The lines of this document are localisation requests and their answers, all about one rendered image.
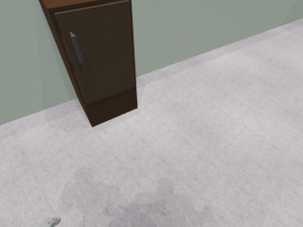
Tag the left robot hand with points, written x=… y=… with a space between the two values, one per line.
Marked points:
x=50 y=222

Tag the handle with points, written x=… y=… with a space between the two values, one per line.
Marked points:
x=76 y=45

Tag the cupboard door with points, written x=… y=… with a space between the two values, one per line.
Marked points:
x=104 y=36

